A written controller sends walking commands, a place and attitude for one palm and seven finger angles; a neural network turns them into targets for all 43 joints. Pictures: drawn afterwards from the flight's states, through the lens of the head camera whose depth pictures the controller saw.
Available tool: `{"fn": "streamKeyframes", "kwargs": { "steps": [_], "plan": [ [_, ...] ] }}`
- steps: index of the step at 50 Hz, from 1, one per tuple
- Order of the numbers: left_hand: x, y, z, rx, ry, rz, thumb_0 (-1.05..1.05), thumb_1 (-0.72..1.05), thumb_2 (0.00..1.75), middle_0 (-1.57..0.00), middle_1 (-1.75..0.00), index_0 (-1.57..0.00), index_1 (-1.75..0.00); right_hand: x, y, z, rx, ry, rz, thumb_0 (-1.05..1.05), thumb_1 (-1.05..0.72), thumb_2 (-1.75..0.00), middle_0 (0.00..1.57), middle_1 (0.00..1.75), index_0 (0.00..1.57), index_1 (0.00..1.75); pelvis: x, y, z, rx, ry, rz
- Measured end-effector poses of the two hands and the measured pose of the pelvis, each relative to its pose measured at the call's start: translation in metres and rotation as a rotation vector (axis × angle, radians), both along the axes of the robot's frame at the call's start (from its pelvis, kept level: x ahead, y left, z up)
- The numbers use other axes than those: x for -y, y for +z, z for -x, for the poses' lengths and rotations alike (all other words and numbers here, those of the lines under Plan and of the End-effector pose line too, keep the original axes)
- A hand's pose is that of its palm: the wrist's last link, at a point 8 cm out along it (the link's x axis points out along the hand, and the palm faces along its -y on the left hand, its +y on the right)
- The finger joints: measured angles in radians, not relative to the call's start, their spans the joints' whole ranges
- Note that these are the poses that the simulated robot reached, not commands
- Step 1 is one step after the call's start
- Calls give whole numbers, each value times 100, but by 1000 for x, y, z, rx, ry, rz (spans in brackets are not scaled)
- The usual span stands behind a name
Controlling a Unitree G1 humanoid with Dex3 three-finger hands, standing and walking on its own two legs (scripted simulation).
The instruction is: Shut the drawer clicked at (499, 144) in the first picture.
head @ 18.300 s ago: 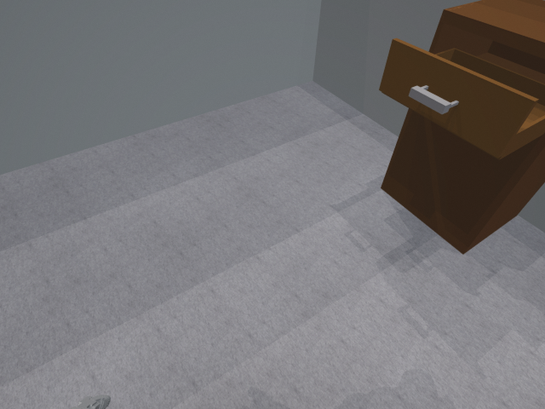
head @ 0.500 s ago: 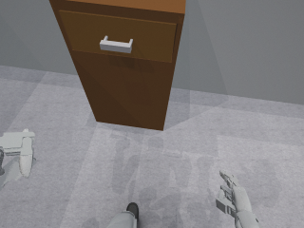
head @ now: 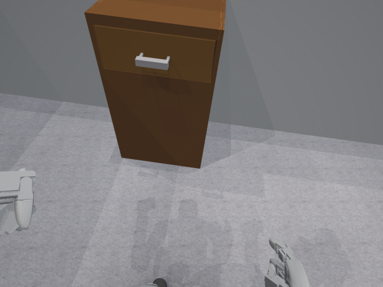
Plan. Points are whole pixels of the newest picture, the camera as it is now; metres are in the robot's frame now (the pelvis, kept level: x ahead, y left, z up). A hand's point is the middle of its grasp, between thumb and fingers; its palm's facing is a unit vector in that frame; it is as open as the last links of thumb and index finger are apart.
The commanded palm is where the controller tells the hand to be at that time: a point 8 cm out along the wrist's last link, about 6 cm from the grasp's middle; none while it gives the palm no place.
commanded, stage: stop stepping back and stand still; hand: left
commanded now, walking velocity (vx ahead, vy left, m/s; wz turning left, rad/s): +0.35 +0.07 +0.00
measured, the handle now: (153, 59) +0.92 +0.20 -0.02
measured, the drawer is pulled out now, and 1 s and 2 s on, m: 0.00 0.00 0.00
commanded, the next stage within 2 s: let the arm hang, fingers relaxed in 0.68 s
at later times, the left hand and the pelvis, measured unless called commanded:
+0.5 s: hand (19, 246) +0.14 +0.22 +0.19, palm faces +0.38 -0.77 -0.51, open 3.2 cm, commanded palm +0.08 +0.27 +0.18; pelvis -0.03 -0.02 +0.00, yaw +2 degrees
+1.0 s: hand out of the picture +0.11 +0.21 -0.10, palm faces +0.05 -0.95 -0.32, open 3.0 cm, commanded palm none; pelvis -0.04 +0.00 +0.00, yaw +4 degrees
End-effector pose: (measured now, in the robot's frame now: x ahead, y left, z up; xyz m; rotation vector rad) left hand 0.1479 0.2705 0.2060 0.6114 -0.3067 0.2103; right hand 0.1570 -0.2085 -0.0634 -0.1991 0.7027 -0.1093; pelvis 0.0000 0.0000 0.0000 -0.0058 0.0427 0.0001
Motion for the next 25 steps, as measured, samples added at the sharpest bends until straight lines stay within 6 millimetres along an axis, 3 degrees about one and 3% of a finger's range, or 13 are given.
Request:
{"fn": "streamKeyframes", "kwargs": {
  "steps": [5,9,12,15,22,25],
  "plan": [
    [-11,5,32,43,98,55,1,88,90,-141,-160,-141,-160,17,-16,43,-116,-33,21,2,-90,-90,21,30,21,30,0,5,17,19,-2,-17],
    [-24,-10,37,77,185,143,1,88,90,-141,-160,-141,-160,33,-18,63,-122,-80,73,2,-90,-90,21,30,21,30,-5,4,17,23,15,-27],
    [-28,-30,33,69,196,188,1,88,90,-141,-160,-141,-160,41,-24,66,-90,-95,118,2,-90,-90,21,30,21,30,-12,-7,21,34,48,-14],
    [-22,-35,28,39,166,172,2,89,90,-141,-160,-141,-160,37,-22,66,-57,-99,94,2,-91,-90,20,30,21,30,-8,-9,29,60,27,-46],
    [15,-3,41,55,71,-3,2,88,90,-141,-160,-140,-160,27,-28,59,-13,-29,-20,2,-90,-90,20,30,21,30,13,-10,37,82,41,-27],
    [15,2,50,42,101,7,2,88,90,-141,-160,-140,-160,29,-31,56,-64,-18,-32,2,-90,-90,21,30,21,30,15,-3,35,70,41,-27]
  ]
}}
